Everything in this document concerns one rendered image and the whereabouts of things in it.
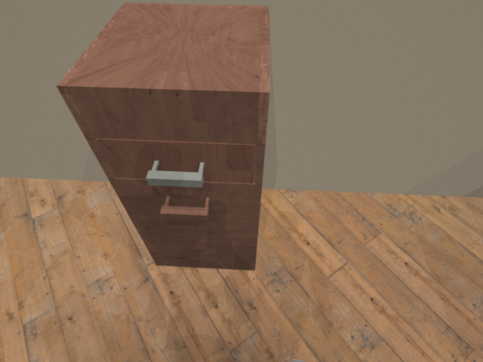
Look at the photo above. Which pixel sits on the handle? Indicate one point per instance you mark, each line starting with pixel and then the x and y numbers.
pixel 194 213
pixel 157 177

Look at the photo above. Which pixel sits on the drawer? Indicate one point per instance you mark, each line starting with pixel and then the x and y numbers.
pixel 224 162

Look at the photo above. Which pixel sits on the cabinet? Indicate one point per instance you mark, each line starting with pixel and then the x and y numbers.
pixel 180 72

